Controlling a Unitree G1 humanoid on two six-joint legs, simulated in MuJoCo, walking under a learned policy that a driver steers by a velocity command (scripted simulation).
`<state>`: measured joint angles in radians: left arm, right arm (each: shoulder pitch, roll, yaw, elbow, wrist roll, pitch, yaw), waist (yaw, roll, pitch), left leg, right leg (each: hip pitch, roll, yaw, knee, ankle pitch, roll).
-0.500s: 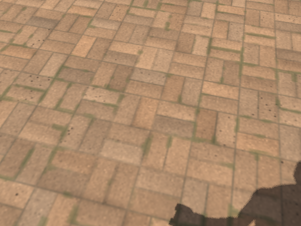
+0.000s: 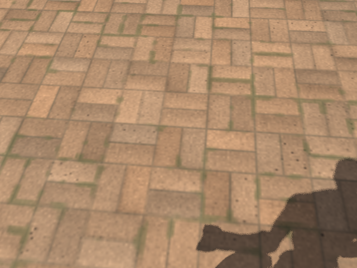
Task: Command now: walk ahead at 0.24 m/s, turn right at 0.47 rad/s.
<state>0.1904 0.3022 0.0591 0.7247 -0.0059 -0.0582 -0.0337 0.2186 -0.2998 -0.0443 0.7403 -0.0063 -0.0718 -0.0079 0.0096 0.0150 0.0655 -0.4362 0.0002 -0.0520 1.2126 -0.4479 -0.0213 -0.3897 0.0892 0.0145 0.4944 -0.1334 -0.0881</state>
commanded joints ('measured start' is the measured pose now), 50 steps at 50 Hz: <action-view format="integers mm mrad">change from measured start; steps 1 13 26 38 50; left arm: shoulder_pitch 11 38 62 2 80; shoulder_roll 135 155 60 59 107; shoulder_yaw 35 46 14 0 16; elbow -74 -70 -37 12 75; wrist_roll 10 -7 -3 32 11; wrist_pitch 3 84 115 66 49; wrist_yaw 16 75 71 48 74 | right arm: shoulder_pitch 36 -140 -132 -90 -97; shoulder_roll -110 -85 -81 -47 -85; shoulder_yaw -34 -27 -20 -9 -30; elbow -80 -116 -78 -1 71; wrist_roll -9 2 -9 -13 14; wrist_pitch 6 21 47 46 67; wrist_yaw -15 -10 -2 -5 -23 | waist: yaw -33 26 26 -27 6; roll -58 -137 142 -100 -52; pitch -147 -178 -148 -56 -44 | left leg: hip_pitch -118 -85 220 249 151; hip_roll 53 -25 172 20 -1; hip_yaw -26 -60 -185 -19 -31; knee -56 -559 -859 -740 -677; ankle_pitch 43 279 619 284 418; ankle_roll -30 -72 201 2 8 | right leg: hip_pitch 177 237 12 63 187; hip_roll -263 -214 -60 -161 -154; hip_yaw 287 368 73 139 104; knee -166 -56 404 -136 -80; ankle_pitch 617 349 -381 -203 -5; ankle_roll -200 -105 192 51 44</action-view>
